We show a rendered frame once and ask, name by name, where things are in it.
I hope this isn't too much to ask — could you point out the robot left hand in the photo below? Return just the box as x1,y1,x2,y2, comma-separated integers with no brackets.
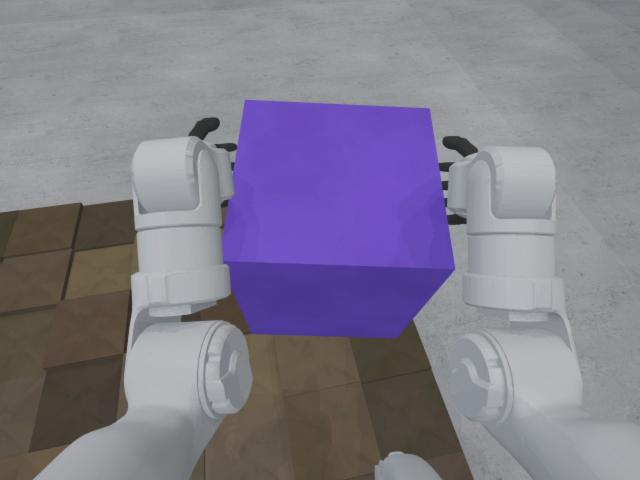
188,117,237,208

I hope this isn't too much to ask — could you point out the robot right forearm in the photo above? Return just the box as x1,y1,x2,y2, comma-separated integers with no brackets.
447,146,582,381

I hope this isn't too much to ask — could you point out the robot right upper arm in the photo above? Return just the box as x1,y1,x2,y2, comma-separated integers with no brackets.
449,327,640,480

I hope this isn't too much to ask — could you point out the carton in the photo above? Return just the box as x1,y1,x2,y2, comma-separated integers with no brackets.
222,100,455,338

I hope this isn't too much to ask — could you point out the robot left upper arm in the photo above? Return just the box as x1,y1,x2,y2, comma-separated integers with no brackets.
33,320,253,480

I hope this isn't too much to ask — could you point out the robot right hand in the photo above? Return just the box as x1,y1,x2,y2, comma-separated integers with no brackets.
439,136,478,225

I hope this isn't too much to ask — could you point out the robot right thigh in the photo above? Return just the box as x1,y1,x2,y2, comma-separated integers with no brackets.
375,454,442,480

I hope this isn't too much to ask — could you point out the robot left forearm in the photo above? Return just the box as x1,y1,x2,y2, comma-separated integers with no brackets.
124,136,235,402

